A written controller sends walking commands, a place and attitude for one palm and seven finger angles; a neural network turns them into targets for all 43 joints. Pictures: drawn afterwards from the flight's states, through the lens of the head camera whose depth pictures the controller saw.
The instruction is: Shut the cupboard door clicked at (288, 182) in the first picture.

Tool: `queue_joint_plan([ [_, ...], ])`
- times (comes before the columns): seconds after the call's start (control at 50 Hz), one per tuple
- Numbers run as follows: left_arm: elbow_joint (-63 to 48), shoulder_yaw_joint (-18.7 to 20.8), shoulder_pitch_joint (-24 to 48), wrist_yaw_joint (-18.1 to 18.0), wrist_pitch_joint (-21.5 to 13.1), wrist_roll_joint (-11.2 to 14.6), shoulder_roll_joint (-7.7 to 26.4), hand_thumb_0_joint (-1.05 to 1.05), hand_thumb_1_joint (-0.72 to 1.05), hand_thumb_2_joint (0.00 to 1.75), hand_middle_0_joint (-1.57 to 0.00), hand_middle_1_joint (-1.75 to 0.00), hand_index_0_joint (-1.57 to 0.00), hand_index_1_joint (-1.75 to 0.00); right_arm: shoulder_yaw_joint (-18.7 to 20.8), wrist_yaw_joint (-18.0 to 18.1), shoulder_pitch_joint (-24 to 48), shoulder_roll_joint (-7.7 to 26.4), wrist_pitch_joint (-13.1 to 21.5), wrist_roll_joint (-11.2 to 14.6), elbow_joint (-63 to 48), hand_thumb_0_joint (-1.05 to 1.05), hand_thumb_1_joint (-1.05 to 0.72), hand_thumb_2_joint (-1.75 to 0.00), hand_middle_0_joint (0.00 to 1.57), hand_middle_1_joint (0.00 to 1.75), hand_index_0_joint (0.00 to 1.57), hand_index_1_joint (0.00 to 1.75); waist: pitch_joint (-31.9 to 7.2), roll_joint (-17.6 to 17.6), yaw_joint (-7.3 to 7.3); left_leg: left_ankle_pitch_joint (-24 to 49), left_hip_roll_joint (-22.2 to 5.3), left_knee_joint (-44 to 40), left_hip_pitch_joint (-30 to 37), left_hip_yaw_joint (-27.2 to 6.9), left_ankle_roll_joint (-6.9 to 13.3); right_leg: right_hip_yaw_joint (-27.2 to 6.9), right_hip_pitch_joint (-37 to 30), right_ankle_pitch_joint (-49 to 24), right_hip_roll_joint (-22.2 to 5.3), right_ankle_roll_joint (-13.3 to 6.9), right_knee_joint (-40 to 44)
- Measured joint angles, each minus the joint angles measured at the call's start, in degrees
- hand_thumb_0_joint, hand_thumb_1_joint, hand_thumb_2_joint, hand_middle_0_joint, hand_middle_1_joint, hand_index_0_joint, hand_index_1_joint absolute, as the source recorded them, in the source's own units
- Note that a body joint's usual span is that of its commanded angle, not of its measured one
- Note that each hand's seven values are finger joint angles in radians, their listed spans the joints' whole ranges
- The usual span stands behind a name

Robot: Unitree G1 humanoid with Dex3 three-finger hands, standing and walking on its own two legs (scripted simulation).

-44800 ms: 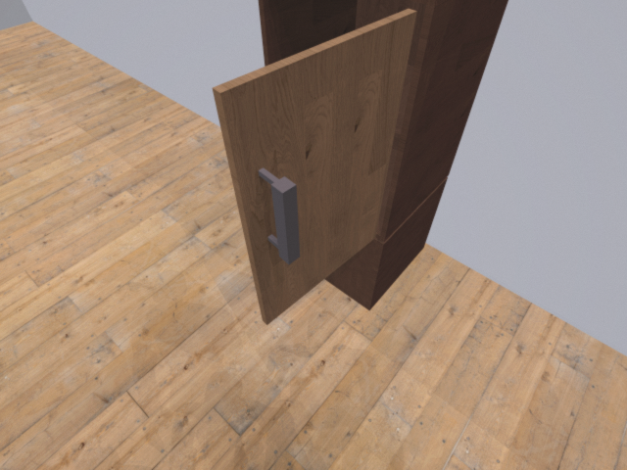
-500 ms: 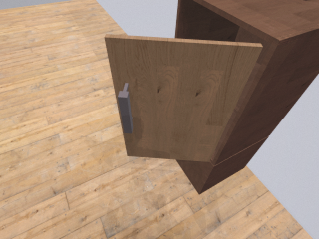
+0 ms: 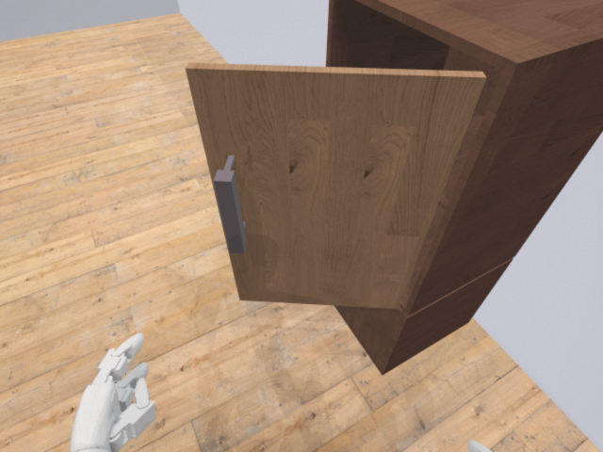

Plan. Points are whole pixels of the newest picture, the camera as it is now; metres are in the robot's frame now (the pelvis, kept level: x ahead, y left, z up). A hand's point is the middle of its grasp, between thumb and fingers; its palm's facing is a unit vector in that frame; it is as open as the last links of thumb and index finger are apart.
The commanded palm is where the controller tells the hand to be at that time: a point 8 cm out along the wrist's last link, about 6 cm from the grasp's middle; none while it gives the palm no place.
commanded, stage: raise the hand and make a fist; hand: left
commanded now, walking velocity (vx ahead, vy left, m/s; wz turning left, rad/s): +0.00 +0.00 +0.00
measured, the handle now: (234, 206) +0.50 +0.13 +0.03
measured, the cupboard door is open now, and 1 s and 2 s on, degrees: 58 58 58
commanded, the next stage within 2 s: bring the fist close to the handle in 1.76 s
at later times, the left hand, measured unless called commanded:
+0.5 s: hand (172, 432) +0.16 +0.17 -0.02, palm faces -0.08 -1.00 -0.04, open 5.0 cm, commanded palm +0.13 +0.23 -0.01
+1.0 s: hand (143, 405) +0.18 +0.20 +0.01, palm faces -0.03 -1.00 -0.03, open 3.2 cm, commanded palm +0.16 +0.25 +0.02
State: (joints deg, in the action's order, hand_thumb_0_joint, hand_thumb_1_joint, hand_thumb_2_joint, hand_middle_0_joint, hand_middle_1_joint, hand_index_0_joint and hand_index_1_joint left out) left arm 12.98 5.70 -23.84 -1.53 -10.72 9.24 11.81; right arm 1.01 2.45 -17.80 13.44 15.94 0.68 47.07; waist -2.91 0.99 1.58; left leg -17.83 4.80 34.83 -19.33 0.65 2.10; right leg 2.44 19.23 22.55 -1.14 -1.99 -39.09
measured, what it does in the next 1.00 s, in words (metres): lowers itself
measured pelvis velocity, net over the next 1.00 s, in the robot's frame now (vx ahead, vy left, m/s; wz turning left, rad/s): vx -0.03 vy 0.02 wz -0.02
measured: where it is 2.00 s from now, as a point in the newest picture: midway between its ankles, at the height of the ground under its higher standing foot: outside the picture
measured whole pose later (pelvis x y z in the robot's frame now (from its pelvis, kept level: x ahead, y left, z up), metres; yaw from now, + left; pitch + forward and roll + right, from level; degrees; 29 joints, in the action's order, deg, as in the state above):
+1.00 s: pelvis -0.03 +0.02 -0.06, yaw -1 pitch +12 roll -3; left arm -6.8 6.9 -25.0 12.9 -19.4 16.3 14.4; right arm -1.1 3.1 -14.4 13.7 11.6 1.9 27.5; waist -7.5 -2.0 -0.9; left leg -27.3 1.8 61.4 -45.7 -0.3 3.4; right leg 4.2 42.4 27.6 1.7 -1.5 -58.4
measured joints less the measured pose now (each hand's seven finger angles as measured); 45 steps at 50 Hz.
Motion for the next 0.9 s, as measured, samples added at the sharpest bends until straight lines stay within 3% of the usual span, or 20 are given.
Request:
queue_joint_plan([
  [0.04,-0.1,2.4,3.1,4.7,-8.5,2.5,-0.9,0.01,0.91,0.90,-0.24,-0.35,-0.24,-0.35,0.7,-1.3,2.4,0.5,0.8,-0.3,-3.2,0.01,-0.91,-0.90,0.21,0.29,0.20,0.30,-2.3,-0.9,0.14,-2.6,-0.9,6.9,-7.1,0.6,0.1,-0.1,6.8,2.0,0.7,-0.7,-5.5],
  [0.1,-0.3,4.4,3.8,15.2,-20.5,6.0,-0.8,0.00,0.92,0.90,-0.28,-0.39,-0.27,-0.39,1.5,-2.9,5.8,0.0,1.0,-0.5,-7.9,0.01,-0.91,-0.90,0.21,0.29,0.20,0.30,-5.5,0.3,-0.11,-5.9,-2.0,16.4,-17.5,1.5,-0.6,-0.8,17.8,4.0,1.6,-1.2,-15.3],
  [0.14,-0.4,4.8,2.9,21.6,-24.4,7.4,-0.5,0.00,0.91,0.90,-0.31,-0.42,-0.30,-0.42,2.0,-3.2,7.4,0.2,0.7,-0.2,-11.5,0.01,-0.91,-0.90,0.21,0.29,0.20,0.30,-6.2,1.0,-0.70,-8.0,-2.6,22.4,-23.2,1.6,-1.0,-0.7,23.5,6.1,2.2,-1.9,-21.1],
  [0.2,-1.7,4.7,-0.3,25.3,-21.8,9.2,-0.4,0.00,0.91,0.90,-0.36,-0.48,-0.36,-0.47,2.3,-2.4,8.8,1.1,-0.5,0.7,-16.2,0.01,-0.91,-0.90,0.21,0.29,0.20,0.30,-6.2,0.8,-2.12,-9.6,-3.1,28.9,-28.8,1.0,-1.5,0.1,28.7,8.2,2.6,-2.3,-27.1],
  [0.28,-6.5,4.5,-4.0,21.7,-18.0,9.1,-0.2,0.01,0.90,0.90,-0.43,-0.55,-0.43,-0.55,2.1,-0.5,8.7,1.8,-0.7,1.0,-19.0,0.01,-0.91,-0.90,0.20,0.29,0.20,0.30,-5.8,-0.2,-4.35,-11.7,-3.6,34.1,-33.2,-1.0,-2.0,2.4,31.7,9.4,3.0,-2.7,-30.4],
  [0.36,-13.2,3.6,-4.1,19.4,-19.0,8.7,0.9,0.02,0.90,0.90,-0.50,-0.63,-0.50,-0.63,0.2,0.8,8.3,1.2,-0.4,0.9,-18.0,0.01,-0.91,-0.90,0.20,0.29,0.20,0.30,-5.2,-1.4,-5.38,-12.0,-3.9,36.1,-35.2,-3.1,-2.2,4.5,32.5,9.2,3.4,-3.0,-30.6],
  [0.42,-14.9,2.8,-1.0,20.7,-17.7,8.8,2.2,0.02,0.90,0.90,-0.56,-0.69,-0.55,-0.69,-1.4,1.3,7.8,0.0,-1.0,1.2,-16.8,0.01,-0.91,-0.90,0.20,0.29,0.20,0.30,-5.0,-2.2,-5.14,-11.6,-4.1,36.1,-35.8,-3.7,-2.3,5.1,32.7,8.5,3.6,-2.9,-29.9],
  [0.48,-14.3,2.9,1.8,22.0,-12.8,9.1,3.1,0.01,0.90,0.90,-0.61,-0.75,-0.61,-0.75,-2.3,1.4,6.6,-1.3,-2.4,1.8,-16.3,0.02,-0.90,-0.90,0.21,0.30,0.20,0.30,-4.9,-2.8,-4.17,-11.0,-4.3,34.8,-35.0,-3.4,-2.2,4.6,32.1,7.8,3.8,-2.6,-28.6],
  [0.56,-14.2,4.1,1.5,20.3,-7.7,9.5,3.1,0.01,0.90,0.90,-0.69,-0.83,-0.68,-0.83,-2.4,1.3,3.9,-2.2,-3.7,1.9,-16.3,0.02,-0.90,-0.90,0.21,0.30,0.20,0.30,-5.1,-3.2,-2.62,-10.2,-4.3,31.9,-32.6,-2.1,-1.6,3.3,30.2,6.7,3.8,-2.1,-26.0],
  [0.74,-16.9,3.2,-2.5,16.8,-11.3,8.8,2.0,0.01,0.91,0.90,-0.85,-1.01,-0.85,-1.01,-0.7,1.1,0.5,0.5,-3.4,1.3,-16.2,0.02,-0.90,-0.90,0.21,0.30,0.20,0.30,-5.1,-3.2,-1.88,-9.9,-3.7,29.4,-30.3,-0.9,0.0,1.9,27.9,5.9,3.3,-0.8,-23.2],
  [0.9,-19.0,1.3,-2.0,15.0,-10.3,7.4,2.4,0.02,0.90,0.90,-1.00,-1.17,-0.99,-1.17,-0.9,1.1,2.5,1.1,-3.8,1.2,-17.9,0.02,-0.91,-0.90,0.20,0.29,0.20,0.30,-4.5,-2.8,-2.10,-9.8,-3.2,28.2,-28.4,-0.8,1.0,1.7,25.6,5.5,2.9,0.1,-21.4],
])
